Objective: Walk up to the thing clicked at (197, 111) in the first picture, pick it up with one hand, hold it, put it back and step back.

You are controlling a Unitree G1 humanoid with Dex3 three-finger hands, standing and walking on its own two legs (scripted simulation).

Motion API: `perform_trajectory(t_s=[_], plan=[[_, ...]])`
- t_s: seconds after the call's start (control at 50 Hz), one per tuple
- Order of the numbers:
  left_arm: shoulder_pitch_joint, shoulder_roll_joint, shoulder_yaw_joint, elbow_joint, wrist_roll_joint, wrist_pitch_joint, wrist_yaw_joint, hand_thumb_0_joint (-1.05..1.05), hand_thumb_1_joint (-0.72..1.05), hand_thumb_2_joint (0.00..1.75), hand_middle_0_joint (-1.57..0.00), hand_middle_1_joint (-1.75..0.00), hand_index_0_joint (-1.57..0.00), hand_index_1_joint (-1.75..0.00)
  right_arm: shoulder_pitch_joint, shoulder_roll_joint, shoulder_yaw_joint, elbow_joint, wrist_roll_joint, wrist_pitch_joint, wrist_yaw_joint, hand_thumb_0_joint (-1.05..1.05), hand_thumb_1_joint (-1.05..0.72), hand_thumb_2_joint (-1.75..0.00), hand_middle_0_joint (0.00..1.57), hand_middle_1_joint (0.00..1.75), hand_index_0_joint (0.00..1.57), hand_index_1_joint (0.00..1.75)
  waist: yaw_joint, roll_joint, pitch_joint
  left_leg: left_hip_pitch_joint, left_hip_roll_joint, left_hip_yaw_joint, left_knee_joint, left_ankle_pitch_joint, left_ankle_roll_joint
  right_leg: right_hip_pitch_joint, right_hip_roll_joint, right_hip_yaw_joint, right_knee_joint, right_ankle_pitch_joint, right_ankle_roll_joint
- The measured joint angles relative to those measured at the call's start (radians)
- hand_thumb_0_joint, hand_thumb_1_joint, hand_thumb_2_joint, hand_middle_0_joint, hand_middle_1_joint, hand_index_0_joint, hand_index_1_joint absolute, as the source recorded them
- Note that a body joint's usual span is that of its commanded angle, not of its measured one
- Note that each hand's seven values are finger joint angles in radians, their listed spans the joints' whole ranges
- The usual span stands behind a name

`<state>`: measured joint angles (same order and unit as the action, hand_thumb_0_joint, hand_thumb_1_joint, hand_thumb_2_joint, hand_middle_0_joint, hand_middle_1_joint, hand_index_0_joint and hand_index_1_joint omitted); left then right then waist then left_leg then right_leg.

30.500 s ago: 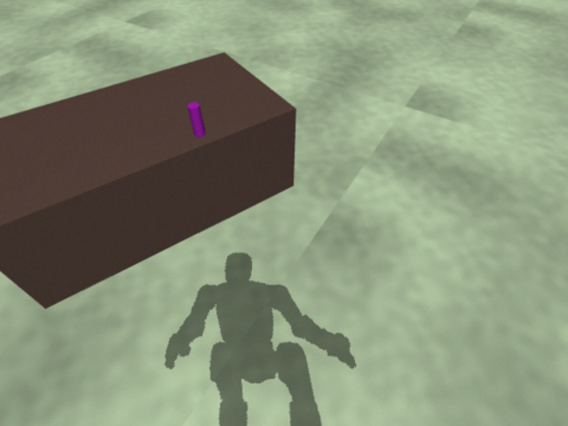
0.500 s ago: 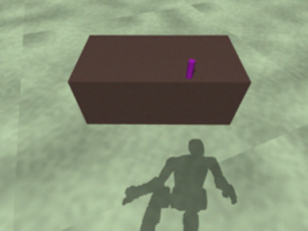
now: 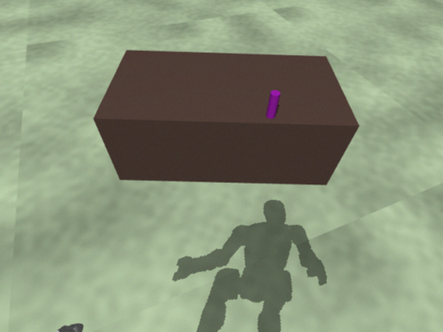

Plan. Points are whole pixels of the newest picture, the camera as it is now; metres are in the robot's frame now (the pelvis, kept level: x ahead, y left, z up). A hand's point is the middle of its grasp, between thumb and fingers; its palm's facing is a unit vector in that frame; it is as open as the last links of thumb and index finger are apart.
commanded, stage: step back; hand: right
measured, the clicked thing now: (272, 104) +1.04 -0.21 -0.26
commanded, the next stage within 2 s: stand in 0.16 s
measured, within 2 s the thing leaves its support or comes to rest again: neither
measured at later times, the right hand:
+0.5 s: hand out of the picture +0.10 -0.25 -0.14, palm faces -0.02 +0.94 -0.33, open 7.3 cm
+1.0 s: hand out of the picture +0.04 -0.27 -0.15, palm faces -0.01 +0.94 -0.34, open 7.3 cm
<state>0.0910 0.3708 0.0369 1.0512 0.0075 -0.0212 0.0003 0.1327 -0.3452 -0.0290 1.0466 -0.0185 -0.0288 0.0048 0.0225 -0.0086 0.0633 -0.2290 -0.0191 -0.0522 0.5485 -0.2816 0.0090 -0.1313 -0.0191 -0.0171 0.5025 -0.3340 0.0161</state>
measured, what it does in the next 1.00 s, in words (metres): stands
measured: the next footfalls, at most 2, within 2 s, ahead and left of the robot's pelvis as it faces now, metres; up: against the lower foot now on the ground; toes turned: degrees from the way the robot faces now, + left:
none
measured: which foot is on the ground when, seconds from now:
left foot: down 0.00-1.00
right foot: down 0.00-1.00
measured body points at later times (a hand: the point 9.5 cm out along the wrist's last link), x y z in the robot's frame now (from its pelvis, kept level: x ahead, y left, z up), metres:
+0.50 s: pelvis +0.00 -0.01 +0.01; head +0.02 -0.01 +0.46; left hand +0.08 +0.29 -0.12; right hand +0.10 -0.30 -0.12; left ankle +0.01 +0.12 -0.73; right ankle -0.04 -0.13 -0.73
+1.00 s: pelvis -0.02 -0.01 +0.01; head -0.01 -0.01 +0.46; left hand +0.06 +0.29 -0.12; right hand +0.04 -0.32 -0.12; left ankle +0.01 +0.12 -0.73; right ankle -0.04 -0.13 -0.73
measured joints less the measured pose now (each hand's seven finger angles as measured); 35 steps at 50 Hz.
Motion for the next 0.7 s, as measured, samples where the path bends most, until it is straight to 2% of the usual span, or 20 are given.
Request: perform_trajectory(t_s=[0.18,0.36,0.7], plan=[[-0.023,0.001,-0.008,0.020,-0.001,0.005,0.004,0.01,0.90,0.90,-0.20,-0.30,-0.20,-0.30,-0.052,0.008,0.001,0.002,0.002,0.010,-0.005,0.00,-0.91,-0.90,0.20,0.30,0.20,0.30,0.006,-0.004,0.008,0.012,0.000,-0.005,-0.007,-0.003,-0.003,0.016,0.000,-0.005,-0.013,-0.002,-0.001],[-0.017,-0.022,-0.025,0.072,-0.008,0.011,0.004,0.01,0.90,0.90,-0.20,-0.30,-0.20,-0.30,-0.092,0.010,0.022,0.023,0.016,0.008,-0.007,0.00,-0.91,-0.90,0.20,0.30,0.21,0.30,-0.002,0.008,0.026,0.071,0.008,0.007,-0.135,0.067,-0.009,0.067,0.004,0.007,-0.135,0.072,0.000],[-0.009,-0.027,-0.026,0.102,-0.003,0.004,-0.002,0.01,0.90,0.90,-0.20,-0.30,-0.20,-0.30,-0.046,-0.004,0.030,0.087,0.013,0.014,-0.002,0.00,-0.91,-0.90,0.20,0.30,0.20,0.30,-0.020,0.018,0.010,0.093,0.021,0.008,-0.209,0.124,-0.022,0.079,0.016,0.009,-0.192,0.122,-0.011]])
